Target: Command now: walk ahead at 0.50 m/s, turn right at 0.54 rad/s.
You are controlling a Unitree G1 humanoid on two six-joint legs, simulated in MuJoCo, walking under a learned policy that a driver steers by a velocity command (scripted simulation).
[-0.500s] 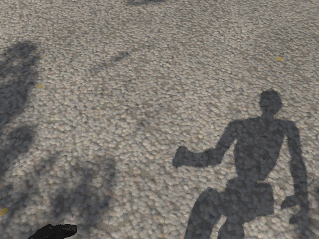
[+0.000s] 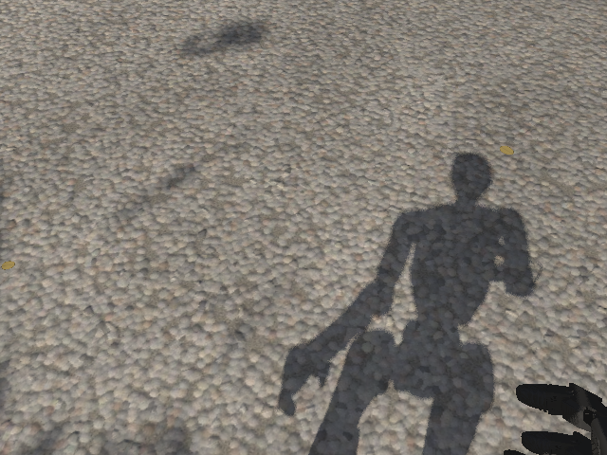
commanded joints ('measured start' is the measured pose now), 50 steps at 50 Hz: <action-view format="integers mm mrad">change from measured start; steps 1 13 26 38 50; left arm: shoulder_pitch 60 -227 5 -145 -116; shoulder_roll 67 43 323 121 190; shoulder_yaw -10 0 89 15 41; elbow -120 -213 -249 -165 -83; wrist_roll -14 1 -1 34 15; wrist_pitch -32 1 3 -55 -12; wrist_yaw -1 -38 -44 -26 4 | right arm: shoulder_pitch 379 207 349 161 118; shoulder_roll -235 -170 -109 -117 -148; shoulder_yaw -84 -62 -16 -18 -34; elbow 24 74 31 53 -30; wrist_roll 5 0 -7 16 19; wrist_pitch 10 17 25 55 52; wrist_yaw -9 -10 -13 1 59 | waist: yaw -165 -113 -20 -73 -86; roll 300 83 -252 -31 -77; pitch -336 23 -397 7 -23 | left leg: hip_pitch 836 339 -284 -243 -95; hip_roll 483 279 -4 189 14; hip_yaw -720 40 45 1 131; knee -112 -306 920 424 126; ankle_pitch -289 150 -540 100 -66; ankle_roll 271 171 -43 -50 84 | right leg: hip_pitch -646 -595 537 -44 253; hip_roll -51 -214 -443 -258 -332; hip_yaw -62 -158 616 -131 -301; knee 599 303 -252 -446 -171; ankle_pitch -145 395 165 560 1134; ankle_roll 24 68 -388 -179 -71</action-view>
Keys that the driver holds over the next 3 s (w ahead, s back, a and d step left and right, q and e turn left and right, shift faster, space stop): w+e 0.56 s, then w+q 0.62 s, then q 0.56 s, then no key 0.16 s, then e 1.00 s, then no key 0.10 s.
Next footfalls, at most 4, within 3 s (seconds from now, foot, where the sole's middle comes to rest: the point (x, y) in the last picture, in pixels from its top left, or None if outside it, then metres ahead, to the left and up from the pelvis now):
0.48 right None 0.37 -0.20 -0.76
1.04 left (380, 345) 0.74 -0.08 -0.76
1.48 right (460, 277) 0.96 -0.29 -0.76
1.90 left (366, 307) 0.85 -0.05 -0.76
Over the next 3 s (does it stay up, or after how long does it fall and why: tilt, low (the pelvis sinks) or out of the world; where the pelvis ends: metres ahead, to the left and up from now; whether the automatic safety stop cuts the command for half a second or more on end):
stays up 0.83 -0.16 0.01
